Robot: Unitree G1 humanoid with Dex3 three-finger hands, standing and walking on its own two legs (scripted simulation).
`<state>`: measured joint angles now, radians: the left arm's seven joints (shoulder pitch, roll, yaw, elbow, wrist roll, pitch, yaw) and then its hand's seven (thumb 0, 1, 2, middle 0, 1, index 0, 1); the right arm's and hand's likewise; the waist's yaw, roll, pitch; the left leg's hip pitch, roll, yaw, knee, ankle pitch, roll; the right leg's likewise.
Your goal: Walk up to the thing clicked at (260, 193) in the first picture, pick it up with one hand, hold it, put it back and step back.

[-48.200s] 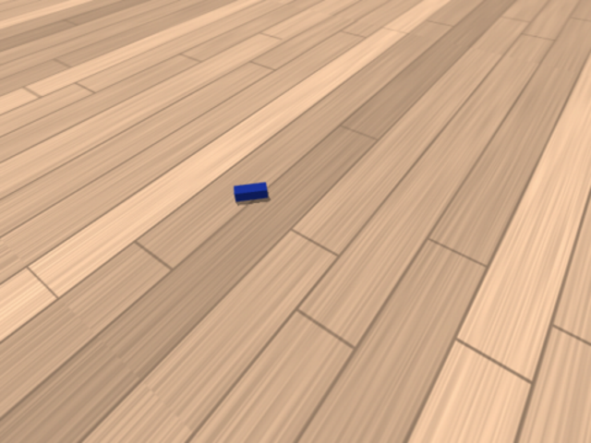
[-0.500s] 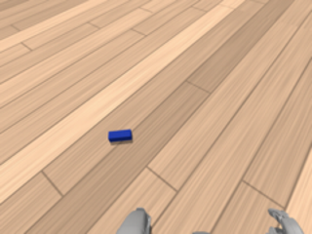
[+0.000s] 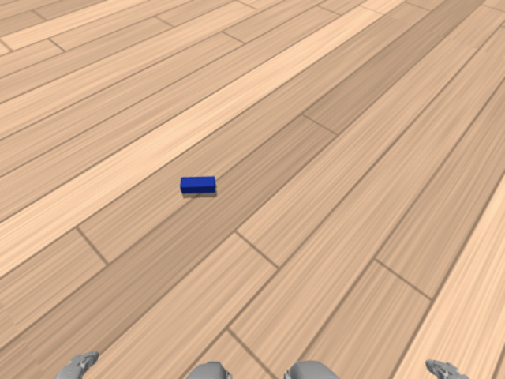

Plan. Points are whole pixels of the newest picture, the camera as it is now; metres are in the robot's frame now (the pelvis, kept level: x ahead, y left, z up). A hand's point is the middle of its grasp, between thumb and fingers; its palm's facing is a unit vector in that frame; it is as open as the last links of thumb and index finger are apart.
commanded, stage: step back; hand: left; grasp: from above
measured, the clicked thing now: (198, 185) +0.99 +0.28 -0.73
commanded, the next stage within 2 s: stand in 1.18 s
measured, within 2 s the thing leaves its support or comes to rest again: neither
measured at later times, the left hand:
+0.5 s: hand out of the picture -0.03 +0.28 -0.15, palm faces +0.01 -0.92 -0.39, open 7.4 cm
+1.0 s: hand out of the picture +0.06 +0.25 -0.15, palm faces +0.04 -0.94 -0.34, open 7.4 cm
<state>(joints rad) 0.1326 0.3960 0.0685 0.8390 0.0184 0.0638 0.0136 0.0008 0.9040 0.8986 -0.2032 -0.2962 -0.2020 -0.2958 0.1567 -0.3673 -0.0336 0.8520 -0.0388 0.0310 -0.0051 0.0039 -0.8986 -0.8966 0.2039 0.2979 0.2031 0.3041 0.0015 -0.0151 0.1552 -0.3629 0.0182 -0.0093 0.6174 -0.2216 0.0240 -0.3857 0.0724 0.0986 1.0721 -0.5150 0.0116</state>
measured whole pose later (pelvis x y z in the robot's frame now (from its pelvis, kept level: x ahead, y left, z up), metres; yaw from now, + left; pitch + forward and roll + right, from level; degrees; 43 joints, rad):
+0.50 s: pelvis -0.07 +0.00 +0.00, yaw +1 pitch -3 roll +1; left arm 0.23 0.41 0.05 0.97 0.03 0.02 -0.01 0.00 0.90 0.90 -0.20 -0.30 -0.20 -0.30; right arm 0.24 -0.35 -0.05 0.97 -0.04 -0.03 0.02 0.01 -0.90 -0.90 0.20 0.30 0.20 0.30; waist 0.02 -0.03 0.09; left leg -0.25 -0.04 0.00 0.58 -0.29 0.03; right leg -0.31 -0.02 0.03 0.85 -0.50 -0.02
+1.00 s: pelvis -0.03 -0.01 +0.01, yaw +2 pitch -2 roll +0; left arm 0.11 0.36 0.03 1.04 0.01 -0.02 0.00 0.00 0.90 0.90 -0.20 -0.30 -0.20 -0.30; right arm 0.16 -0.35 -0.03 1.06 -0.02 -0.02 0.01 0.00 -0.90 -0.90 0.20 0.30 0.20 0.30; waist 0.01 -0.01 0.07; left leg -0.22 0.00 -0.01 0.57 -0.31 0.00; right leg -0.22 -0.03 -0.02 0.55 -0.29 0.02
